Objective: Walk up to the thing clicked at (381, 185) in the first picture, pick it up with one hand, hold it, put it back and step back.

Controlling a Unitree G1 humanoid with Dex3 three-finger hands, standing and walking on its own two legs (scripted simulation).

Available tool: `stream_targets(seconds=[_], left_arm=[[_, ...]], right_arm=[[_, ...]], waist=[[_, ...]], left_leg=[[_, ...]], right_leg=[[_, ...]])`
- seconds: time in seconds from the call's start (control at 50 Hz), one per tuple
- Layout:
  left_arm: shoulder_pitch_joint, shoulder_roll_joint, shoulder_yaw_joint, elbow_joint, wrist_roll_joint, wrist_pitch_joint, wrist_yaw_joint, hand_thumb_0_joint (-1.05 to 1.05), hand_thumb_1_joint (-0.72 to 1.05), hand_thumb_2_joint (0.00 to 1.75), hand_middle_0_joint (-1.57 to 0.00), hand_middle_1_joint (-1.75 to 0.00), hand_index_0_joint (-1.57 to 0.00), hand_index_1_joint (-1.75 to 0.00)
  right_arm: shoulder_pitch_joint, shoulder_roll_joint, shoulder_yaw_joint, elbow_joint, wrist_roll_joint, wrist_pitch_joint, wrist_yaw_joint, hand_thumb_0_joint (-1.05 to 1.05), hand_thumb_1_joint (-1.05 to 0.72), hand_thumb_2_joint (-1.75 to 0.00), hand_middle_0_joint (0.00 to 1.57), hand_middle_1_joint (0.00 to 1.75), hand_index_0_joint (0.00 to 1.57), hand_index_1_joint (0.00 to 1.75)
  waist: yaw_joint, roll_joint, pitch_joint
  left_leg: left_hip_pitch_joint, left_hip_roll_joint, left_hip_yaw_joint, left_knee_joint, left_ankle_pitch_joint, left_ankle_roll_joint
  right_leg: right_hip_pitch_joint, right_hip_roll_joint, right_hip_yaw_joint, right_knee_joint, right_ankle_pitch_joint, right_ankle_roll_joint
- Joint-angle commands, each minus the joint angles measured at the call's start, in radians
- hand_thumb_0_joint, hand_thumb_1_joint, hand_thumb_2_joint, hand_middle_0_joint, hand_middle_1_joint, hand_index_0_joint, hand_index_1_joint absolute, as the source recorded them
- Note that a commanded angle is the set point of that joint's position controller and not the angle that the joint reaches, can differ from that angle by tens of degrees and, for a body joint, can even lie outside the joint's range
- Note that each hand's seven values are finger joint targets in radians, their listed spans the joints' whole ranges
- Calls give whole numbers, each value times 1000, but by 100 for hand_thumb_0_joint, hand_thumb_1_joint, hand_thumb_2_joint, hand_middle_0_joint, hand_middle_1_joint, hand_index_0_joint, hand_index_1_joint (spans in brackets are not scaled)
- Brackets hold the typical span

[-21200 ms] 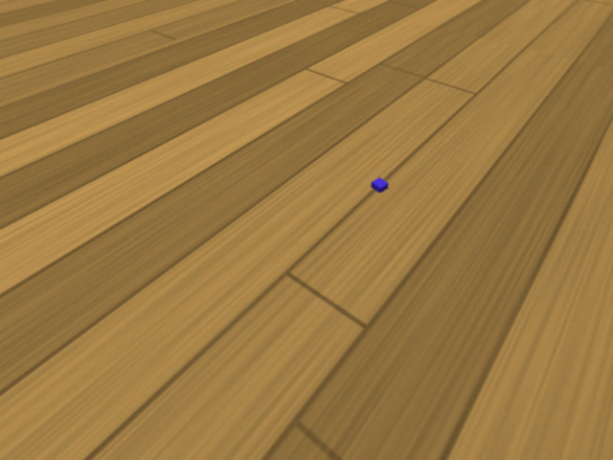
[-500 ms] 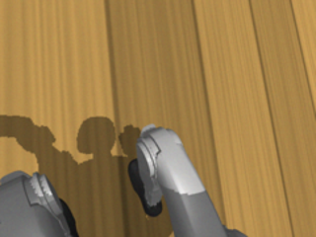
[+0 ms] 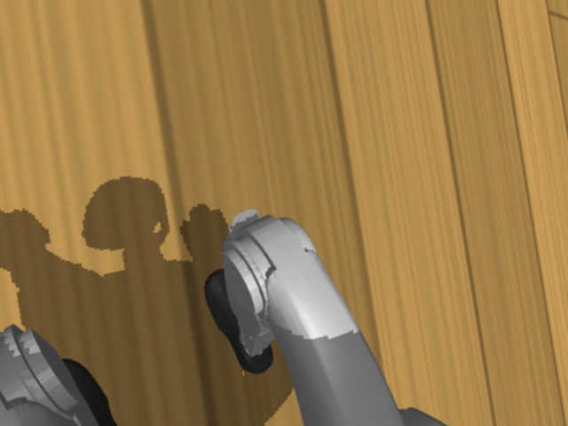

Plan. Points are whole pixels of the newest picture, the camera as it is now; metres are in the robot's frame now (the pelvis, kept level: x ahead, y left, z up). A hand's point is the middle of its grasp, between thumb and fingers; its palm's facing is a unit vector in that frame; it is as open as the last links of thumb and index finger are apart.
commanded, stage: rest palm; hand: left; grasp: from above
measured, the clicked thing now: out of the picture +0.45 +0.33 -0.31
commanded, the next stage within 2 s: close in 0.02 s
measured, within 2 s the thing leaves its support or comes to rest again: leaves its support in 1.50 s
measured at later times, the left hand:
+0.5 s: hand out of the picture +0.44 +0.32 -0.27, palm faces -0.07 -0.45 -0.89, open 9.4 cm
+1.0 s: hand out of the picture +0.44 +0.32 -0.26, palm faces -0.07 -0.44 -0.90, open 9.1 cm
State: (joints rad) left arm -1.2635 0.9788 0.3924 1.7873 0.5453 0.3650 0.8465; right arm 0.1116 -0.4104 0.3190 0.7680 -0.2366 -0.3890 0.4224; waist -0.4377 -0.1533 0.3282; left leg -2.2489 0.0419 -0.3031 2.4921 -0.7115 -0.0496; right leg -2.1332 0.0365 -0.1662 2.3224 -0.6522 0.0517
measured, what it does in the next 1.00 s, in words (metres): stands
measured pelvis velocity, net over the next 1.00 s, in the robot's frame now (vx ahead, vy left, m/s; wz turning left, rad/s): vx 0.00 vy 0.00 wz -0.02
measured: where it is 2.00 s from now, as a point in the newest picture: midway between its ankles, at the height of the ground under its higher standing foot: (180, 383)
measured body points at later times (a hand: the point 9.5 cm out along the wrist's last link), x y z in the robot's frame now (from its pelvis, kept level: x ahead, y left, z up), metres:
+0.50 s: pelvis +0.00 +0.00 -0.01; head +0.30 +0.10 +0.30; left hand +0.45 +0.34 -0.22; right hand +0.01 -0.24 -0.05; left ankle +0.07 +0.14 -0.29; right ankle +0.12 -0.12 -0.29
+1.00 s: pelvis +0.00 +0.00 -0.01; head +0.31 +0.10 +0.30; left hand +0.45 +0.33 -0.21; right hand +0.00 -0.25 -0.05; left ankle +0.07 +0.14 -0.29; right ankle +0.12 -0.12 -0.29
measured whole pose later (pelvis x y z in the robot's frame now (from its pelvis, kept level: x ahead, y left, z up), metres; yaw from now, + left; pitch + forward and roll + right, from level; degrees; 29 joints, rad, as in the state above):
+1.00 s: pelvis +0.00 +0.00 -0.01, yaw -1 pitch +24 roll -15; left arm -1.26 1.03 0.32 1.80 0.50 0.36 0.82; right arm 0.09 -0.44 0.37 0.71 -0.22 -0.38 0.42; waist -0.45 -0.16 0.34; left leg -2.25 0.04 -0.34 2.53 -0.73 -0.05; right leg -2.13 0.04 -0.19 2.34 -0.65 0.06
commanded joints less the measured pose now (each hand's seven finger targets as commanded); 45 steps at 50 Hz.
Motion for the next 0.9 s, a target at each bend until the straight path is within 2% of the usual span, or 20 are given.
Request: stream_targets(seconds=[0.0, 0.04, 0.1, 0.14, 0.16, 0.2, 0.26, 0.28, 0.32, 0.34, 0.36, 0.44, 0.52, 0.58, 0.62, 0.66, 0.72, 0.76, 0.84, 0.88], left_arm=[[-251, 198, -44, -101, -17, -12, 42, 0, -14, 78, -42, -72, -39, -75], [-233, 195, -48, -81, -20, -11, 33, 0, -11, 79, -44, -72, -42, -75], [-225, 189, -65, -59, 1, -7, 17, 0, -7, 76, -45, -73, -43, -75], [-223, 190, -75, -62, 10, -4, 9, 0, 9, 78, -58, -75, -57, -76], [-221, 185, -74, -60, 3, -2, 10, 0, 17, 74, -61, -72, -61, -73], [-205, 190, -79, -50, 19, -1, 10, 0, 17, 67, -61, -69, -61, -69], [-205, 189, -73, -60, 4, -6, 9, 0, 16, 60, -59, -66, -60, -65], [-193, 197, -77, -60, 10, -4, 11, 0, 17, 61, -60, -65, -61, -64], [-227, 205, -75, -79, 0, -9, 12, 0, 19, 57, -63, -61, -63, -61], [-221, 207, -80, -75, 8, -10, 11, 0, 20, 59, -64, -61, -65, -61], [-209, 194, -80, -72, -5, -11, 13, 0, 24, 58, -68, -60, -68, -60], [-206, 214, -72, -60, 0, -15, 20, 0, 33, 58, -76, -56, -76, -57], [-206, 208, -77, -69, -27, -16, 15, 0, 39, 56, -81, -52, -80, -53], [-200, 217, -78, -49, -6, -15, 14, 0, 41, 54, -82, -52, -82, -53], [-220, 208, -87, -66, -25, -17, 5, 0, 42, 58, -83, -54, -83, -55], [-206, 203, -91, -63, -26, -16, 3, 0, 43, 55, -83, -52, -83, -53], [-192, 215, -94, -41, 2, -14, 4, 0, 43, 54, -84, -51, -83, -52], [-206, 200, -93, -57, -18, -17, -2, 0, 44, 56, -84, -52, -84, -53], [-208, 212, -92, -47, -16, -17, 6, 0, 46, 54, -88, -46, -86, -48], [-209, 205, -94, -59, -27, -18, 1, 0, 46, 57, -87, -51, -86, -52]], right_arm=[[206, -346, -75, 25, 3, -1, 6, 0, -90, -90, 20, 30, 20, 30], [226, -349, -65, 11, 5, 4, 8, 0, -90, -90, 20, 30, 20, 30], [223, -354, -60, 13, 9, 5, 8, 0, -90, -90, 20, 30, 20, 30], [236, -349, -57, 19, 8, 6, 11, 0, -89, -89, 20, 30, 20, 30], [229, -355, -59, 8, 13, 4, 12, 0, -89, -89, 20, 30, 20, 30], [230, -364, -62, 7, 15, 2, 11, 0, -89, -89, 20, 30, 20, 30], [229, -360, -60, -1, 18, 1, 13, 0, -89, -89, 20, 30, 20, 30], [227, -362, -59, -13, 20, 4, 13, 0, -89, -89, 20, 30, 20, 30], [213, -366, -56, -3, 20, 5, 10, 0, -89, -89, 20, 30, 20, 30], [217, -367, -54, -6, 20, 6, 10, 0, -89, -89, 20, 30, 20, 30], [211, -368, -54, -23, 21, 6, 11, 0, -89, -89, 20, 30, 20, 30], [212, -375, -49, -16, 23, 9, 9, 0, -89, -90, 20, 30, 20, 30], [202, -377, -45, -25, 21, 10, 9, 0, -89, -90, 20, 30, 20, 30], [208, -377, -43, -18, 24, 14, 7, 0, -89, -89, 20, 30, 20, 30], [201, -370, -37, -18, 18, 11, 5, 0, -89, -90, 20, 30, 20, 30], [199, -375, -39, -20, 20, 11, 4, 0, -89, -90, 20, 30, 20, 30], [211, -377, -41, -12, 22, 13, 2, 0, -89, -90, 20, 30, 20, 30], [208, -369, -39, -4, 20, 12, 3, 0, -89, -89, 20, 30, 20, 30], [201, -382, -39, -11, 22, 6, 2, 0, -89, -90, 20, 30, 20, 30], [205, -375, -36, -12, 18, 7, 1, 0, -89, -90, 20, 30, 20, 30]], waist=[[-85, 546, -702], [-91, 535, -711], [-91, 521, -695], [-91, 515, -694], [-88, 504, -687], [-96, 502, -680], [-91, 492, -663], [-92, 493, -672], [-94, 509, -657], [-97, 512, -657], [-100, 498, -651], [-99, 511, -648], [-105, 494, -633], [-105, 487, -637], [-111, 484, -628], [-108, 488, -635], [-113, 491, -646], [-111, 491, -638], [-112, 492, -639], [-112, 483, -638]], left_leg=[[476, 30, 107, -216, 172, 53], [476, 29, 105, -213, 202, 48], [447, 31, 107, -205, 211, 47], [440, 27, 110, -204, 213, 47], [438, 28, 101, -199, 202, 50], [436, 27, 95, -209, 181, 49], [428, 25, 91, -208, 163, 52], [435, 26, 87, -207, 173, 53], [436, 28, 80, -214, 167, 49], [434, 27, 87, -209, 164, 50], [434, 28, 81, -203, 165, 51], [431, 28, 86, -202, 157, 51], [435, 24, 79, -199, 153, 50], [414, 25, 82, -202, 138, 53], [411, 22, 89, -189, 156, 52], [429, 25, 83, -191, 159, 49], [413, 27, 81, -203, 156, 49], [420, 25, 88, -199, 156, 47], [421, 29, 75, -201, 143, 50], [426, 24, 79, -197, 152, 50]], right_leg=[[378, 10, -123, -194, 270, -33], [395, 17, -124, -192, 296, -34], [392, 21, -123, -196, 314, -33], [397, 23, -126, -192, 314, -33], [387, 19, -128, -187, 303, -32], [383, 26, -129, -196, 288, -34], [375, 24, -135, -187, 268, -33], [376, 26, -134, -187, 274, -34], [353, 20, -140, -176, 269, -34], [359, 23, -137, -180, 270, -34], [360, 21, -139, -177, 267, -33], [364, 23, -138, -184, 268, -33], [362, 21, -145, -174, 261, -32], [363, 27, -144, -191, 253, -35], [363, 24, -141, -189, 268, -29], [369, 27, -145, -184, 272, -31], [380, 34, -143, -204, 278, -34], [376, 33, -146, -198, 270, -33], [372, 31, -145, -206, 262, -32], [382, 30, -148, -199, 267, -32]])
